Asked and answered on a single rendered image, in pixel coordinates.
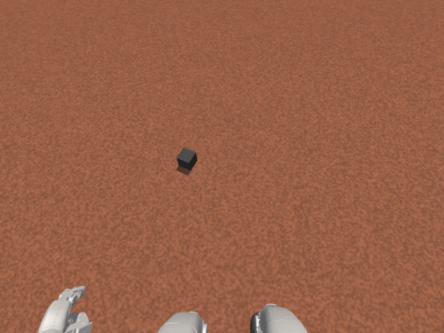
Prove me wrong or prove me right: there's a left robot hand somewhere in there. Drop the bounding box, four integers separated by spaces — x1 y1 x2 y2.
37 286 92 333

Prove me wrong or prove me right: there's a cube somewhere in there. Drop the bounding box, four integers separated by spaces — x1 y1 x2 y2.
177 148 197 171

